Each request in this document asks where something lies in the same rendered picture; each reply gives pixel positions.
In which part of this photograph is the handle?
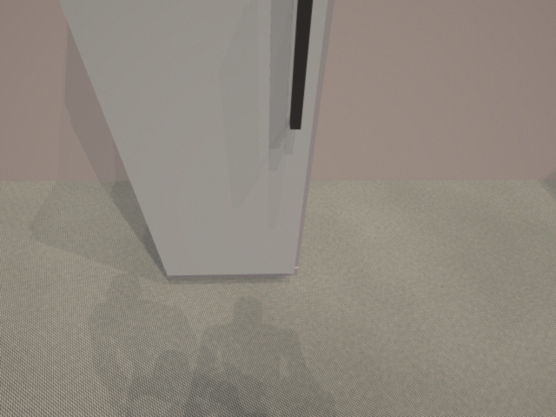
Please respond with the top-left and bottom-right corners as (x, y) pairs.
(289, 0), (313, 129)

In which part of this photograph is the fridge door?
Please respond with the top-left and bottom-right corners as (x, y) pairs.
(59, 0), (328, 275)

